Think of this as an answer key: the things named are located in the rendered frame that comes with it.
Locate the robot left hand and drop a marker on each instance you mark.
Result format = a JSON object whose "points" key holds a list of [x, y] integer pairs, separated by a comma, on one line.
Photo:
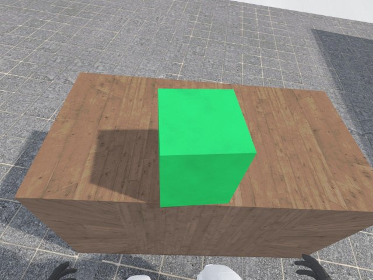
{"points": [[61, 271]]}

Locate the pedestal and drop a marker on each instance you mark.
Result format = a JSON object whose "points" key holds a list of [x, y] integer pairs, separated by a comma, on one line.
{"points": [[95, 180]]}

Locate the robot right hand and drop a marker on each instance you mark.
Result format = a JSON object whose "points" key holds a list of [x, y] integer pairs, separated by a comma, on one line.
{"points": [[318, 272]]}

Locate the robot right thigh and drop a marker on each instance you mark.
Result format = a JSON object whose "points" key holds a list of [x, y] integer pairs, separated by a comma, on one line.
{"points": [[218, 272]]}

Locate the carton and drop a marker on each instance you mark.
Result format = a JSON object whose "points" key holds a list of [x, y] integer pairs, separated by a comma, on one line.
{"points": [[205, 147]]}

